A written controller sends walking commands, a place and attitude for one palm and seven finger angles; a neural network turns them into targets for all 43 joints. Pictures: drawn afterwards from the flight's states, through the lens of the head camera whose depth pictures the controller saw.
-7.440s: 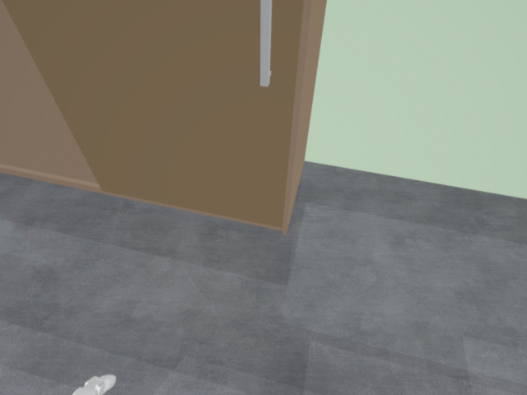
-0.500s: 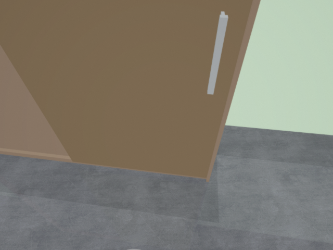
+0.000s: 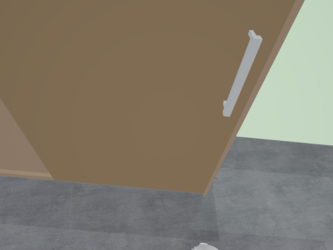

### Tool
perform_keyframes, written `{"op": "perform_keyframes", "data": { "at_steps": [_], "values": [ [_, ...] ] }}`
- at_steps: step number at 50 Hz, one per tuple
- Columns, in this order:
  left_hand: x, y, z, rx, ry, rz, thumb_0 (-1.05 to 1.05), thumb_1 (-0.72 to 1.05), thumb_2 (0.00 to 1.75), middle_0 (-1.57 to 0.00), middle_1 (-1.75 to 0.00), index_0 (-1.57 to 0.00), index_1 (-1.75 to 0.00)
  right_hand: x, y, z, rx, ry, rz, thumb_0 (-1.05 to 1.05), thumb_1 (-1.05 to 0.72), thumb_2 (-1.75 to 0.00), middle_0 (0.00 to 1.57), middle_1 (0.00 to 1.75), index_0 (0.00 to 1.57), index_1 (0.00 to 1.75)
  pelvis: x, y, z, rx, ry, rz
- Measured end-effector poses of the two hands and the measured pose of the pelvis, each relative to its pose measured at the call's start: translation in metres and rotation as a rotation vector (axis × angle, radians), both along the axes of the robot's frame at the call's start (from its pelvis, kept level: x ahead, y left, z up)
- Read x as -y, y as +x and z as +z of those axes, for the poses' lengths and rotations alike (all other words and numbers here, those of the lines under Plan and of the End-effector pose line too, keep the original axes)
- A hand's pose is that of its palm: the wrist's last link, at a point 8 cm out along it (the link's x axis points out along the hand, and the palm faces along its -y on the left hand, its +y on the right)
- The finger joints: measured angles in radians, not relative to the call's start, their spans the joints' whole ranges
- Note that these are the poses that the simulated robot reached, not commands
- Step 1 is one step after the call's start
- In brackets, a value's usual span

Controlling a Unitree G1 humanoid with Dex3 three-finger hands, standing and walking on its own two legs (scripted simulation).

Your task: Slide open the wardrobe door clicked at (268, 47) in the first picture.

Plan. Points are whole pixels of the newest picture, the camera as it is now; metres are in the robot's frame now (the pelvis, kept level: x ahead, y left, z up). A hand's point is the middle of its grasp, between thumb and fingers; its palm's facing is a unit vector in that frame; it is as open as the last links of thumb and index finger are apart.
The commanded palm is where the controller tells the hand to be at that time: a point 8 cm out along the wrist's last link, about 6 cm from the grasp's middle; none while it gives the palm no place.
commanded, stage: take the last steps up to it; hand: right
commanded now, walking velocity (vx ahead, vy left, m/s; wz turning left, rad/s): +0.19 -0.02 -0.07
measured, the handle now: (237, 77) +0.59 -0.18 +0.14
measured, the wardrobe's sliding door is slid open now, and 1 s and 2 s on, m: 0.00 0.00 0.00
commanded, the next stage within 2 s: come to a stop and stand still in 0.12 s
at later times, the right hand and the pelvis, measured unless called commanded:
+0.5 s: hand out of the picture +0.10 -0.18 -0.19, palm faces +0.09 +0.98 -0.19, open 7.3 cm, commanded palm none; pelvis +0.11 -0.01 -0.01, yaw -1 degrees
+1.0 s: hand out of the picture +0.09 -0.16 -0.16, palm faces +0.12 +0.95 -0.28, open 7.3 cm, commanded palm none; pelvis +0.06 +0.03 +0.00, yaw -2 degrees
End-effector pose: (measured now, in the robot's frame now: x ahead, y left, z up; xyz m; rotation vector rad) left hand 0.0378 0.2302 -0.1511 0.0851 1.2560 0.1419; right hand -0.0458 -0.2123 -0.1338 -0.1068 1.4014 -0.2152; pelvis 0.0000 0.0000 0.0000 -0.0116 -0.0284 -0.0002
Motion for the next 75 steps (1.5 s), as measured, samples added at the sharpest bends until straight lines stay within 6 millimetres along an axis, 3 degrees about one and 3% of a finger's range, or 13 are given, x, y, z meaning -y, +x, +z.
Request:
{"op": "perform_keyframes", "data": {
  "at_steps": [9,13,16,20,26,29,32,38,45,51,59,68,75],
  "values": [
    [0.031,0.134,0.005,0.109,-0.014,-0.139,0.01,0.91,0.90,-0.20,-0.30,-0.20,-0.29,-0.035,-0.024,-0.007,-0.195,0.099,-0.120,0.00,-0.91,-0.89,0.20,0.30,0.20,0.30,0.007,0.056,-0.007,-0.010,0.007,-0.020],
    [0.054,0.179,0.001,0.152,-0.010,-0.170,0.01,0.91,0.90,-0.20,-0.30,-0.20,-0.29,-0.033,-0.015,-0.015,-0.266,0.128,-0.144,0.00,-0.91,-0.89,0.20,0.30,0.20,0.30,0.020,0.086,-0.018,-0.015,0.010,-0.019],
    [0.065,0.188,-0.001,0.159,-0.004,-0.154,0.00,0.91,0.90,-0.20,-0.30,-0.20,-0.29,-0.021,0.010,-0.022,-0.274,0.121,-0.126,0.00,-0.91,-0.89,0.20,0.30,0.20,0.30,0.026,0.100,-0.020,-0.006,-0.002,-0.012],
    [0.062,0.180,0.003,0.128,0.007,-0.081,-0.02,0.92,0.90,-0.20,-0.30,-0.20,-0.29,-0.001,0.064,-0.025,-0.188,0.080,-0.073,0.00,-0.91,-0.89,0.20,0.30,0.20,0.30,0.026,0.109,-0.014,0.005,-0.005,-0.002],
    [0.025,0.171,0.006,0.091,0.054,-0.064,-0.04,0.94,0.90,-0.21,-0.30,-0.20,-0.29,0.021,0.147,-0.025,0.008,-0.003,-0.004,0.00,-0.91,-0.89,0.20,0.30,0.20,0.30,0.009,0.105,-0.012,0.007,-0.004,-0.018],
    [0.001,0.159,0.001,0.061,0.059,-0.059,-0.03,0.93,0.90,-0.21,-0.30,-0.20,-0.29,0.022,0.176,-0.019,0.099,-0.048,0.016,0.00,-0.91,-0.89,0.20,0.30,0.20,0.30,-0.005,0.102,-0.014,0.009,-0.004,-0.019],
    [-0.023,0.146,-0.011,0.046,0.049,-0.041,-0.02,0.92,0.90,-0.20,-0.30,-0.20,-0.29,0.015,0.190,-0.015,0.169,-0.090,0.040,0.00,-0.91,-0.89,0.20,0.30,0.20,0.30,-0.023,0.099,-0.022,0.013,-0.020,-0.013],
    [-0.054,0.112,-0.015,-0.020,0.035,-0.012,0.00,0.92,0.90,-0.20,-0.30,-0.20,-0.29,-0.008,0.185,0.003,0.189,-0.100,0.062,0.00,-0.91,-0.89,0.20,0.30,0.20,0.30,-0.039,0.089,-0.014,0.014,-0.035,-0.021],
    [-0.062,0.067,-0.010,-0.117,0.028,-0.040,0.01,0.91,0.90,-0.20,-0.30,-0.20,-0.29,-0.014,0.158,0.014,0.172,-0.106,0.030,0.00,-0.91,-0.89,0.20,0.30,0.20,0.30,-0.042,0.072,-0.005,-0.010,-0.048,-0.038],
    [-0.048,0.046,-0.004,-0.145,0.035,-0.067,0.01,0.91,0.90,-0.20,-0.30,-0.20,-0.29,-0.003,0.116,0.008,0.115,-0.086,-0.005,0.00,-0.91,-0.89,0.21,0.30,0.20,0.30,-0.032,0.055,-0.003,-0.023,-0.045,-0.040],
    [-0.004,0.017,0.007,-0.082,0.079,-0.038,0.01,0.91,0.90,-0.20,-0.30,-0.20,-0.29,0.028,0.068,-0.022,0.004,-0.011,-0.026,0.00,-0.91,-0.89,0.20,0.30,0.20,0.30,0.001,0.038,-0.009,-0.026,0.012,-0.026],
    [0.034,-0.028,0.018,-0.190,0.045,0.013,0.01,0.91,0.90,-0.20,-0.30,-0.20,-0.29,0.030,0.082,-0.020,0.001,0.046,0.005,0.00,-0.91,-0.89,0.20,0.30,0.20,0.30,0.009,0.049,0.001,-0.038,0.019,-0.027],
    [0.030,-0.045,0.010,-0.289,0.015,0.062,0.01,0.90,0.90,-0.21,-0.30,-0.20,-0.29,0.013,0.132,-0.020,0.019,0.026,0.065,0.01,-0.93,-0.89,0.20,0.30,0.20,0.30,-0.006,0.063,-0.004,-0.044,0.008,-0.022]
  ]
}}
